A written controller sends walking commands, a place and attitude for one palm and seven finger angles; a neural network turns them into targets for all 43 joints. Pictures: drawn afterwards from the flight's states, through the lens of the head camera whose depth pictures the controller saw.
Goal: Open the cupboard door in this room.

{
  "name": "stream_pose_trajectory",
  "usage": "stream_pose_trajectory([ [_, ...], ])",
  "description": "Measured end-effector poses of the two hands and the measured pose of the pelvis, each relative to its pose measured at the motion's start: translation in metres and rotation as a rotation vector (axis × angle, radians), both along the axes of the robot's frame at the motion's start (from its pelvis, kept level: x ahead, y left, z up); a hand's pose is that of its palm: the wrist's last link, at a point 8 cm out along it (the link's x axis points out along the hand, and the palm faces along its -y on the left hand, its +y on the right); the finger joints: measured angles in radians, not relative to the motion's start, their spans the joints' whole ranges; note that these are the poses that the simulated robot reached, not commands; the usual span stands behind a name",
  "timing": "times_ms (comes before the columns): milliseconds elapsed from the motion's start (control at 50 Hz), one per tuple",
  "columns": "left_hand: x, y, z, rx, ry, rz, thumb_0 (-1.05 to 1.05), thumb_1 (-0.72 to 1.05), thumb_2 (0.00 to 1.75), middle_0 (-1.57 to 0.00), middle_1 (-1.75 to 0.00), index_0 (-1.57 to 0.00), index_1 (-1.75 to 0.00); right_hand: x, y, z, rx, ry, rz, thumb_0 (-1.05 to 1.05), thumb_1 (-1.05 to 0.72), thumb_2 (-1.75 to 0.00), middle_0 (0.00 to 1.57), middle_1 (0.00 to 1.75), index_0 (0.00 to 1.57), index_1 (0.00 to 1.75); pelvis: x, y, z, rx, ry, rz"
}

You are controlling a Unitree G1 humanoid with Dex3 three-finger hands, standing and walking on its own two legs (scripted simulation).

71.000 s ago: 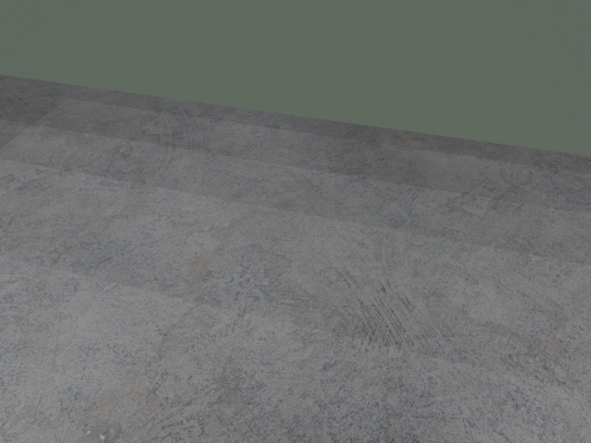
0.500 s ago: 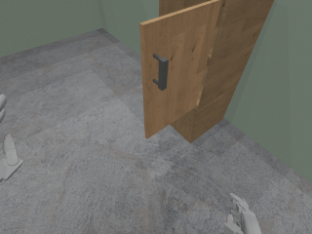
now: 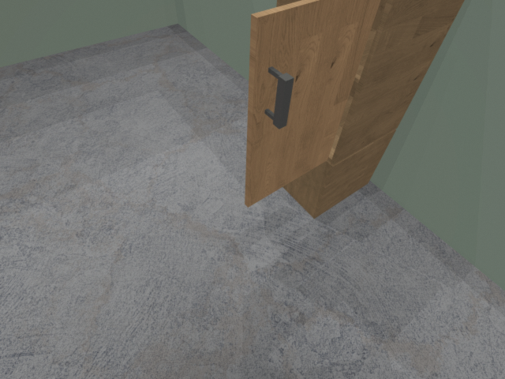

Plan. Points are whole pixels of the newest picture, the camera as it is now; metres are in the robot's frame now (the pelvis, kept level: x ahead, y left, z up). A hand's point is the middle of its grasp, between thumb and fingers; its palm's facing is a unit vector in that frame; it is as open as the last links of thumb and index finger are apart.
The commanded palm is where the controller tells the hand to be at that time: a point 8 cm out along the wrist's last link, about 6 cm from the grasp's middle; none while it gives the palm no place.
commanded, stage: let the arm hang, fingers relaxed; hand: left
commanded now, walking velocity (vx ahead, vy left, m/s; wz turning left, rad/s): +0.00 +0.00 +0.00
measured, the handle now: (276, 97) +0.67 -0.02 +0.07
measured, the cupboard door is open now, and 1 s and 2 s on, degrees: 91 91 91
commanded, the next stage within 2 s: look to check the result in 0.74 s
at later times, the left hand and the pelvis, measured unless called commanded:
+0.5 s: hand out of the picture +0.02 +0.19 -0.16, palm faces +0.02 -0.97 -0.24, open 7.4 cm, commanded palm none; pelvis +0.00 +0.01 +0.01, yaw -1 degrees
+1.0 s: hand out of the picture +0.04 +0.19 -0.16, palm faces +0.01 -0.97 -0.23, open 7.4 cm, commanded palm none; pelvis +0.02 +0.00 +0.01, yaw -1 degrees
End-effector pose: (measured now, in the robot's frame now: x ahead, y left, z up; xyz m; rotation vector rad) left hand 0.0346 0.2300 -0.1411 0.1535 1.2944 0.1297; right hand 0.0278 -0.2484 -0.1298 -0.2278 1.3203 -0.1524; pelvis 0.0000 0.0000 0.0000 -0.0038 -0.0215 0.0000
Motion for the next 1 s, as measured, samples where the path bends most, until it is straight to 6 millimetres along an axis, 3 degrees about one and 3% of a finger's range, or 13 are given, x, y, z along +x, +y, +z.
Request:
stream_pose_trajectory([
  [120,-0.049,0.014,0.006,0.034,0.132,0.042,0.00,0.96,0.89,-0.20,-0.30,-0.20,-0.30,-0.040,0.015,-0.008,0.040,0.112,-0.041,0.01,-0.91,-0.90,0.20,0.30,0.20,0.30,-0.003,0.002,0.004,-0.007,-0.002,0.003],
  [240,-0.066,0.026,0.015,0.077,0.188,0.056,0.00,0.93,0.89,-0.20,-0.30,-0.20,-0.30,-0.052,0.033,-0.017,0.094,0.126,-0.072,0.01,-0.91,-0.90,0.20,0.30,0.20,0.30,-0.004,0.005,0.005,-0.002,-0.004,-0.006],
  [400,-0.043,0.023,0.015,0.078,0.136,0.045,0.00,0.91,0.90,-0.20,-0.30,-0.20,-0.30,-0.049,0.046,-0.021,0.128,0.113,-0.087,0.01,-0.91,-0.90,0.20,0.30,0.20,0.30,-0.001,0.007,0.006,0.007,-0.005,-0.015],
  [620,-0.002,-0.001,0.010,0.026,0.057,0.015,0.00,0.91,0.90,-0.20,-0.30,-0.20,-0.30,-0.033,0.039,-0.016,0.110,0.082,-0.097,0.01,-0.91,-0.90,0.20,0.30,0.20,0.30,0.008,0.003,0.008,0.010,-0.008,-0.020],
  [1000,0.003,0.003,0.014,0.048,0.098,0.026,0.00,0.91,0.90,-0.20,-0.30,-0.20,-0.30,-0.006,0.019,-0.012,0.078,0.083,-0.079,0.01,-0.91,-0.90,0.20,0.30,0.20,0.30,0.024,-0.004,0.011,0.007,-0.007,-0.017],
])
